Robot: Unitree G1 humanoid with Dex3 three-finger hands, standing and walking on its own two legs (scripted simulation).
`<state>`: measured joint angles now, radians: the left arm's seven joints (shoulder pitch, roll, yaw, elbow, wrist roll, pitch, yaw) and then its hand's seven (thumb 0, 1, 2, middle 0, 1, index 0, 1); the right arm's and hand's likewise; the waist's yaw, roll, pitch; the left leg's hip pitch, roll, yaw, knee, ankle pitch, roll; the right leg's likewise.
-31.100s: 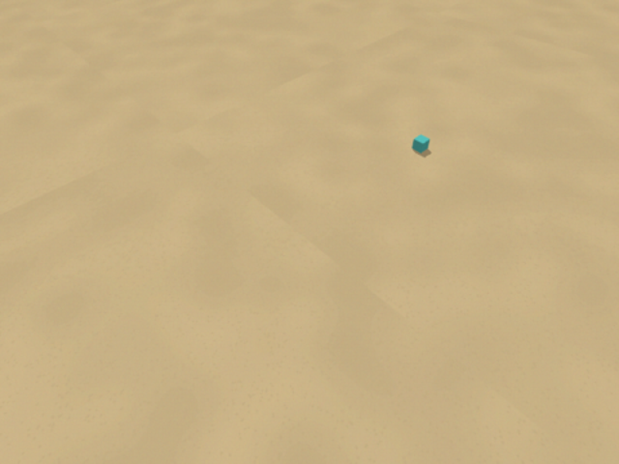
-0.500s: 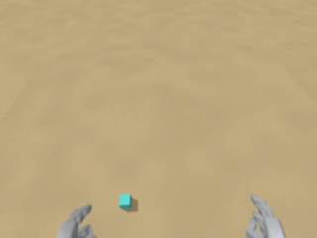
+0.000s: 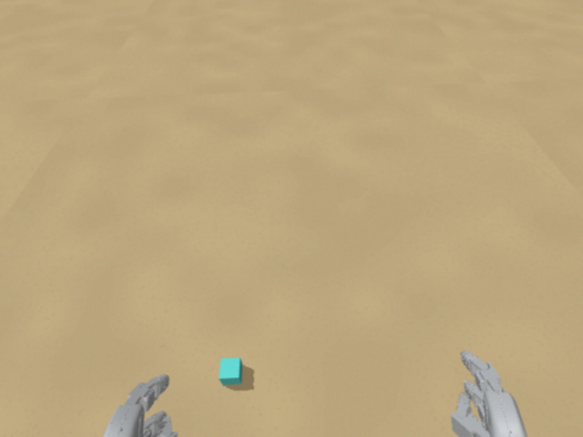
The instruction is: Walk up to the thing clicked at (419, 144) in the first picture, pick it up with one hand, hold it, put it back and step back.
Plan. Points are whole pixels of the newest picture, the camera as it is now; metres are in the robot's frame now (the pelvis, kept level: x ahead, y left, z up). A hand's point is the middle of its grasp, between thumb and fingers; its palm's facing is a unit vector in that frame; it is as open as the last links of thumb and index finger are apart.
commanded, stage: home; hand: left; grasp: from above
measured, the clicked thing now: (231, 371) +0.46 +0.23 -0.69
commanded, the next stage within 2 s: stand in 0.78 s
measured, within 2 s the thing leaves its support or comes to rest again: neither
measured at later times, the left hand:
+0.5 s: hand out of the picture +0.16 +0.18 -0.05, palm faces +0.04 -0.98 -0.20, open 7.4 cm
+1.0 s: hand out of the picture +0.16 +0.20 -0.08, palm faces +0.00 -0.95 -0.31, open 7.4 cm
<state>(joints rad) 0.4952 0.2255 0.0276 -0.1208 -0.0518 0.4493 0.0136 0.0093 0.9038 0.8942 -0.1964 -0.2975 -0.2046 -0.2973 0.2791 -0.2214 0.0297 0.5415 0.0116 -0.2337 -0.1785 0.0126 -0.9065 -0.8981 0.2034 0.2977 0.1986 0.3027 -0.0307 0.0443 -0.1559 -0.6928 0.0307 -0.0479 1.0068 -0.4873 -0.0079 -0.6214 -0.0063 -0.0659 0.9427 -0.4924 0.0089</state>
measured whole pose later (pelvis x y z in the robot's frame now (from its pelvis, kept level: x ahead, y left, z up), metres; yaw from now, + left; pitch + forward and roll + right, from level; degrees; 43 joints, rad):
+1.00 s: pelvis -0.01 +0.00 +0.01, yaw +0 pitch +4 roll +0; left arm 0.26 0.27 0.00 0.35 0.04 0.15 0.03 0.01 0.90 0.89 -0.20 -0.30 -0.21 -0.30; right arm 0.18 -0.26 0.00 0.74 -0.08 -0.09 -0.06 0.01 -0.91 -0.90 0.20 0.30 0.20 0.30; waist 0.02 0.00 -0.02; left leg -0.54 0.00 -0.01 0.90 -0.43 0.00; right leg -0.50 -0.04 -0.03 0.89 -0.46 0.01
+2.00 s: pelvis +0.00 +0.00 +0.07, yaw +0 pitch -3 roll +0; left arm 0.14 0.29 0.03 1.15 0.03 0.00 0.02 0.00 0.90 0.89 -0.20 -0.30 -0.21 -0.30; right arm 0.14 -0.30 -0.03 1.13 -0.02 0.00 -0.01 0.00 -0.91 -0.90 0.20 0.30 0.20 0.30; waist 0.01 0.01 0.06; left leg -0.11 0.00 -0.01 0.35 -0.17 0.00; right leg -0.08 -0.03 -0.04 0.34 -0.20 0.02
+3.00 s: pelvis +0.01 -0.01 +0.07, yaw -1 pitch -3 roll +0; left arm 0.10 0.32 0.03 1.15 0.01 -0.01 0.00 0.00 0.90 0.89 -0.20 -0.30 -0.21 -0.30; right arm 0.11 -0.33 -0.01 1.14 -0.01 -0.01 -0.01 0.00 -0.91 -0.90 0.20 0.30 0.20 0.30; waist 0.01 0.01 0.05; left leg -0.09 0.02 0.00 0.31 -0.17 -0.02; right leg -0.07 -0.01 -0.03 0.32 -0.20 0.00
